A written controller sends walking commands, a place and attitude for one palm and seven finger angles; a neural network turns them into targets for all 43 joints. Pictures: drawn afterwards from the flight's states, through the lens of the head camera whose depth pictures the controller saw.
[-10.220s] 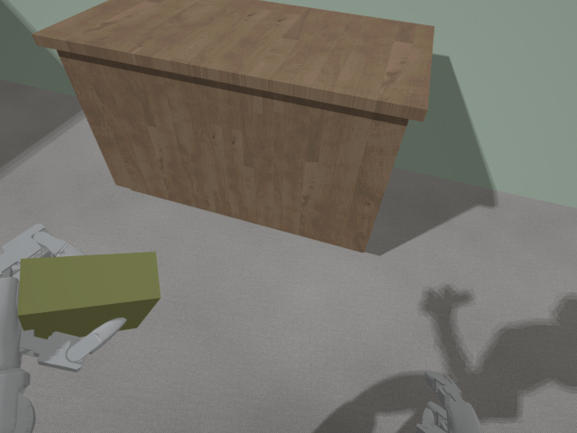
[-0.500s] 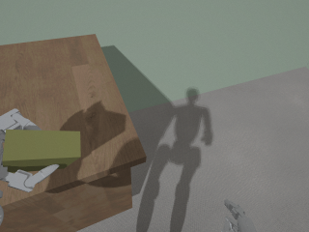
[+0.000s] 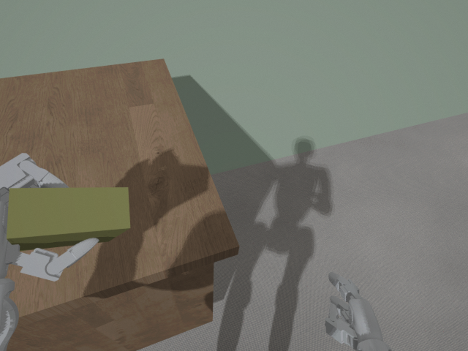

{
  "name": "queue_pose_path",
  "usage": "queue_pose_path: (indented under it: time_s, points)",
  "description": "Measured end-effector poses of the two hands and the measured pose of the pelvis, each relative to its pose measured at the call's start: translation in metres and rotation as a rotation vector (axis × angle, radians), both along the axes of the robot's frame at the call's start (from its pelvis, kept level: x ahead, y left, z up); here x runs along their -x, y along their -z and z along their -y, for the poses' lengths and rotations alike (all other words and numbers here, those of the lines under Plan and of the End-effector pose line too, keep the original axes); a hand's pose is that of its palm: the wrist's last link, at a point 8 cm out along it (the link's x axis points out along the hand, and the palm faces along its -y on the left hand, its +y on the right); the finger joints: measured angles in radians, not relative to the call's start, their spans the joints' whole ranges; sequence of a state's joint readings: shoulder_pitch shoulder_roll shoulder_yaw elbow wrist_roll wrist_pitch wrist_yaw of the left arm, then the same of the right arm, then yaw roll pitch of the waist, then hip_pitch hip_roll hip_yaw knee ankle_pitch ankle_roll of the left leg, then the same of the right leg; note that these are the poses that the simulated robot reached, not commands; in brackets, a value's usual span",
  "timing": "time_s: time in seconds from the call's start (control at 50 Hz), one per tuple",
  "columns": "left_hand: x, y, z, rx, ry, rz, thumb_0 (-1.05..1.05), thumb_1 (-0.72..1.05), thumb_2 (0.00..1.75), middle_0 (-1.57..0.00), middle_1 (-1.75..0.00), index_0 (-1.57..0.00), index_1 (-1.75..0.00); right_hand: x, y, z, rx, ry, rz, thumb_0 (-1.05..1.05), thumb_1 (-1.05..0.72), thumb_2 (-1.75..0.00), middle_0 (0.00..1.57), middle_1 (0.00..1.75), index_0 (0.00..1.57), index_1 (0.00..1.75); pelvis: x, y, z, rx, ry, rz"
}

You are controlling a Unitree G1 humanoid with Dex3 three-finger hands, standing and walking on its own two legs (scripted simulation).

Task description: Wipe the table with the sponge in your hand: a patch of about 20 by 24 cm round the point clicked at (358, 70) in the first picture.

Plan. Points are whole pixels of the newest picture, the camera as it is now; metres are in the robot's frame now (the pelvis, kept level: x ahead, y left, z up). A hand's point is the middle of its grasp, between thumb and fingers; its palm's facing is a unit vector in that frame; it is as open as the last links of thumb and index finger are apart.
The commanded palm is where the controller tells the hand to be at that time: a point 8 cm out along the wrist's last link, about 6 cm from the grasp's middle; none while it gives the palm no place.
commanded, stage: look again from close up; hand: left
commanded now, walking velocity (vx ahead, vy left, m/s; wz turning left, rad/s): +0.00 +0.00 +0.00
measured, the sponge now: (85, 219) +0.23 +0.22 +0.15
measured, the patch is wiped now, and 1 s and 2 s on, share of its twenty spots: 0.00 0.00 0.00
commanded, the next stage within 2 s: come to a stop and stand still in 0.26 s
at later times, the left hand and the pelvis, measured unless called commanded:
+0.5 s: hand (50, 213) +0.22 +0.25 +0.18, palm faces +0.40 -0.77 -0.50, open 9.3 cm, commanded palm +0.14 +0.27 +0.18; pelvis -0.01 -0.02 +0.00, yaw +1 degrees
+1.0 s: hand (56, 205) +0.23 +0.25 +0.18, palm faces +0.43 -0.83 -0.36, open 9.3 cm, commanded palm +0.17 +0.27 +0.18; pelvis +0.00 -0.01 +0.00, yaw +0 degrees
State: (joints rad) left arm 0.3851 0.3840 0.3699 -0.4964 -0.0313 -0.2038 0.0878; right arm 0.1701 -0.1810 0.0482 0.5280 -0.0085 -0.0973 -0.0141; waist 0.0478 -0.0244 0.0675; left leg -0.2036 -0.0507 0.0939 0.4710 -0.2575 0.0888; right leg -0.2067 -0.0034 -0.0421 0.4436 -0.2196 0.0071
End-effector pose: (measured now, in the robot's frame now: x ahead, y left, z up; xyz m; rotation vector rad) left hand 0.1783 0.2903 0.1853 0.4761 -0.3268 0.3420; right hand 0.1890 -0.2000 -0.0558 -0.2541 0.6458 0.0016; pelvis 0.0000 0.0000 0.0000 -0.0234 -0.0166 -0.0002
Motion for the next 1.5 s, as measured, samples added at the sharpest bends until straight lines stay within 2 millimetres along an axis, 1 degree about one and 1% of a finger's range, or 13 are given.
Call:
queue_pose_path:
  time_s: [0.28,0.46,0.52,0.58,0.62,0.74,0.8,0.92,1.02,1.1,1.24,1.42,1.5]
  points:
    - [0.007,0.030,0.008,0.099,-0.045,-0.112,0.00,-0.42,1.03,-0.81,-1.39,-0.81,-1.39,0.031,0.007,0.029,0.042,0.069,-0.061,0.01,-0.91,-0.90,0.20,0.30,0.21,0.30,0.008,-0.003,0.009,0.001,-0.001,0.002]
    - [0.006,0.006,0.015,0.019,-0.002,-0.039,0.00,-0.42,1.03,-0.81,-1.39,-0.81,-1.39,0.032,0.005,0.038,0.044,0.095,-0.046,0.01,-0.91,-0.90,0.20,0.30,0.20,0.30,0.005,-0.003,0.012,0.002,-0.003,-0.005]
    - [-0.007,-0.025,-0.008,-0.174,-0.029,0.052,0.00,-0.42,1.03,-0.82,-1.39,-0.82,-1.38,0.034,0.011,0.036,0.060,0.036,-0.071,0.01,-0.91,-0.90,0.20,0.30,0.20,0.30,0.013,0.000,0.017,0.004,-0.023,-0.009]
    - [-0.017,-0.038,-0.032,-0.139,-0.103,0.126,0.00,-0.42,1.03,-0.82,-1.39,-0.82,-1.39,0.037,0.017,0.035,0.027,0.027,-0.104,0.01,-0.91,-0.90,0.20,0.30,0.20,0.30,0.019,0.000,0.019,-0.004,-0.006,-0.016]
    - [-0.018,-0.027,-0.026,-0.083,-0.100,0.085,0.00,-0.42,1.03,-0.81,-1.40,-0.81,-1.39,0.040,0.019,0.035,-0.013,0.051,-0.092,0.01,-0.91,-0.90,0.20,0.30,0.20,0.30,0.018,0.000,0.015,-0.007,0.008,-0.022]
    - [-0.003,0.039,0.035,0.038,0.095,-0.222,0.00,-0.42,1.03,-0.81,-1.40,-0.81,-1.40,0.049,0.025,0.031,-0.048,0.115,-0.099,0.01,-0.91,-0.90,0.20,0.30,0.20,0.30,0.007,0.001,0.006,-0.007,0.027,-0.024]
    - [0.001,0.054,0.033,0.053,0.107,-0.269,0.00,-0.42,1.03,-0.81,-1.39,-0.81,-1.39,0.049,0.022,0.030,-0.013,0.117,-0.123,0.01,-0.91,-0.90,0.20,0.30,0.20,0.30,0.003,0.001,0.011,-0.007,0.017,-0.021]
    - [-0.010,0.025,-0.002,0.012,-0.021,-0.088,0.00,-0.42,1.03,-0.82,-1.39,-0.82,-1.39,0.029,0.012,0.030,0.044,0.058,-0.093,0.01,-0.91,-0.90,0.20,0.30,0.20,0.30,0.000,0.002,0.013,0.002,-0.001,-0.011]
    - [-0.014,-0.006,0.003,0.005,-0.001,0.067,0.00,-0.42,1.03,-0.81,-1.40,-0.81,-1.39,0.004,0.001,0.025,0.035,0.042,-0.005,0.01,-0.91,-0.90,0.20,0.30,0.20,0.30,-0.006,0.001,0.006,0.007,0.006,-0.016]
    - [-0.017,0.004,0.010,0.028,0.044,0.012,0.00,-0.42,1.03,-0.81,-1.40,-0.81,-1.39,-0.007,-0.005,0.019,0.014,0.059,0.035,0.01,-0.91,-0.90,0.20,0.30,0.20,0.30,-0.011,0.000,0.001,0.006,0.013,-0.025]
    - [-0.013,0.039,-0.006,0.075,-0.010,-0.144,0.00,-0.42,1.03,-0.81,-1.40,-0.81,-1.39,-0.003,-0.004,0.011,0.026,0.058,0.001,0.01,-0.91,-0.90,0.20,0.30,0.20,0.30,-0.009,0.000,0.000,0.003,0.006,-0.019]
    - [0.004,0.005,-0.001,0.034,0.011,0.014,0.00,-0.42,1.03,-0.81,-1.40,-0.81,-1.39,0.013,0.002,0.007,0.034,0.030,-0.031,0.01,-0.91,-0.90,0.20,0.30,0.21,0.30,0.001,0.000,-0.002,0.008,-0.002,0.004]
    - [0.008,0.006,-0.005,0.034,-0.003,-0.001,0.00,-0.42,1.03,-0.81,-1.40,-0.81,-1.39,0.022,0.003,0.008,0.015,0.057,-0.025,0.01,-0.91,-0.90,0.20,0.30,0.21,0.30,0.004,-0.001,-0.004,0.008,0.005,0.007]
